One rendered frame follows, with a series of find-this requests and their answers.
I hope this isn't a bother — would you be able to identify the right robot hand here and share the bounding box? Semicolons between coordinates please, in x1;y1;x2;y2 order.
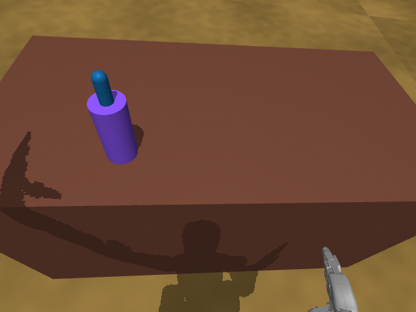
308;246;358;312

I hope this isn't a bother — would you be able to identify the bottle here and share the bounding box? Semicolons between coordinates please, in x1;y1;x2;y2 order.
87;70;138;164

